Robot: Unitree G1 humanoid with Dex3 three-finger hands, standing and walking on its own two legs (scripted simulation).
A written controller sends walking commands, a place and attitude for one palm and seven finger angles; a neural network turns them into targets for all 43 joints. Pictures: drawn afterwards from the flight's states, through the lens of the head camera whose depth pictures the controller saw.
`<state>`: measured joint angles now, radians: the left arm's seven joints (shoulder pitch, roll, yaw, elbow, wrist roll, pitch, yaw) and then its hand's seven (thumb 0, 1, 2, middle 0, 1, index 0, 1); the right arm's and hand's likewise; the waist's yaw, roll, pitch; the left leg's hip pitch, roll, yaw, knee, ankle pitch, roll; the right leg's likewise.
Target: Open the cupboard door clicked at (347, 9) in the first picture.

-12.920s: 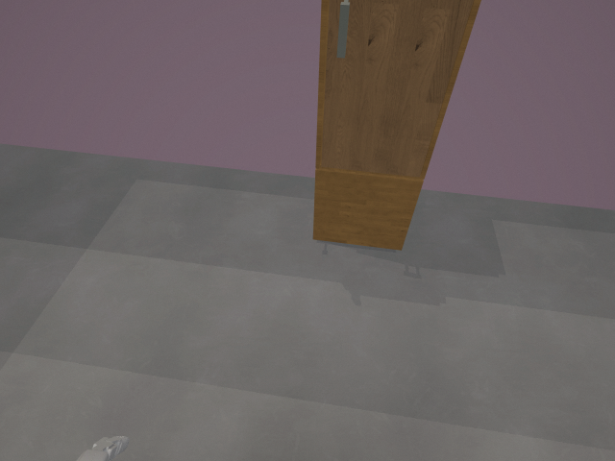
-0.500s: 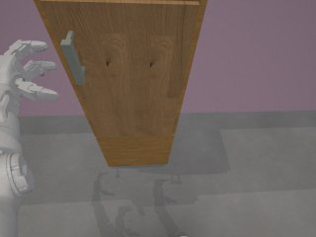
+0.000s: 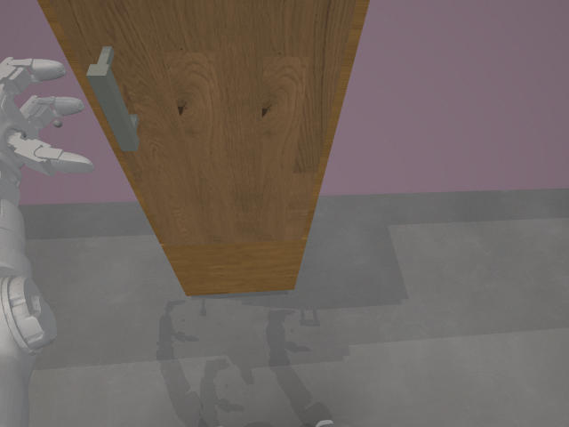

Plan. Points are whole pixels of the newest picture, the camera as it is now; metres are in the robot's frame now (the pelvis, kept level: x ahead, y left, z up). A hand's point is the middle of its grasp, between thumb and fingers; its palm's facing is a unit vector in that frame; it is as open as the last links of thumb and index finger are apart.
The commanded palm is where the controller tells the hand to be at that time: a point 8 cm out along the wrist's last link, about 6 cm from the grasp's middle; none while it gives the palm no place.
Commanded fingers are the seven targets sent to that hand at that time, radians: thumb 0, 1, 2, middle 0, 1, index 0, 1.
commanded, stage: move the hooked fingers beside the handle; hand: left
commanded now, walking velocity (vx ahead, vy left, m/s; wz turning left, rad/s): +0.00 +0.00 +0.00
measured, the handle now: (119, 101) +0.52 +0.20 +0.14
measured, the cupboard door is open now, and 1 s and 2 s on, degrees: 0 0 0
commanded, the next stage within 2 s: slide the fingers in behind the handle in 0.42 s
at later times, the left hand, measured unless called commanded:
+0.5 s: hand (58, 119) +0.48 +0.26 +0.15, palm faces +0.03 -1.00 +0.01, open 14.0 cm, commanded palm +0.45 +0.32 +0.14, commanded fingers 0.00 -0.50 0.30 -0.30 -1.20 -0.30 -1.20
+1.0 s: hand (78, 125) +0.47 +0.24 +0.15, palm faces +0.02 -1.00 +0.01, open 14.0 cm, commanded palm +0.45 +0.28 +0.14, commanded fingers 0.00 -0.50 0.30 -0.30 -1.20 -0.30 -1.20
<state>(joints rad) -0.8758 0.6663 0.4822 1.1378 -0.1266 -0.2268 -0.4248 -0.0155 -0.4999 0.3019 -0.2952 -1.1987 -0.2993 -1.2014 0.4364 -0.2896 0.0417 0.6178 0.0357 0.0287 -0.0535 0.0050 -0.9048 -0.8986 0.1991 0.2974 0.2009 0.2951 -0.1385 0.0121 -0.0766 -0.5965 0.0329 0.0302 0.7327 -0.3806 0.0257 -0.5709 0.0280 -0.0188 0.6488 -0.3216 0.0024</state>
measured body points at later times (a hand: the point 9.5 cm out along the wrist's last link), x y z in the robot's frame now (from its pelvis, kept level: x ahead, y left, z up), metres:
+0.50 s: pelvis +0.00 +0.00 +0.00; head +0.08 +0.02 +0.44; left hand +0.47 +0.32 +0.15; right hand +0.02 -0.28 -0.11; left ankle -0.02 +0.10 -0.72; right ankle -0.01 -0.13 -0.72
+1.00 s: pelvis -0.01 +0.00 +0.00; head +0.06 +0.02 +0.44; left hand +0.46 +0.29 +0.15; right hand +0.03 -0.26 -0.11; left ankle -0.02 +0.10 -0.72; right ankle -0.01 -0.13 -0.72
